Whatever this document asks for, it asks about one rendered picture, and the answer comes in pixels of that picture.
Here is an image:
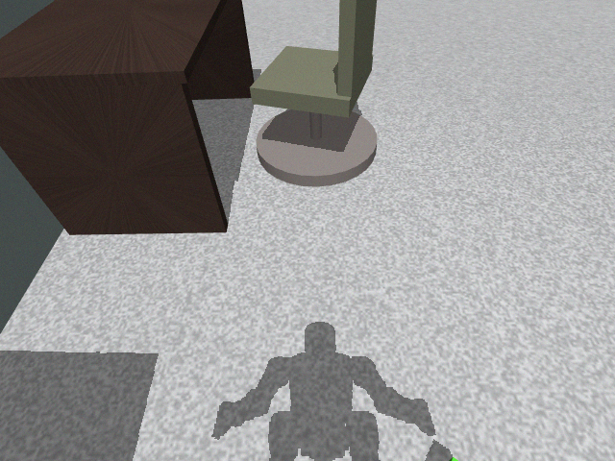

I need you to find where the desk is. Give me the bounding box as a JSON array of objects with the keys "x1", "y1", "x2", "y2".
[{"x1": 0, "y1": 0, "x2": 254, "y2": 235}]

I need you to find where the office chair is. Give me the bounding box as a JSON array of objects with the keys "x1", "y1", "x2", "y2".
[{"x1": 250, "y1": 0, "x2": 377, "y2": 187}]

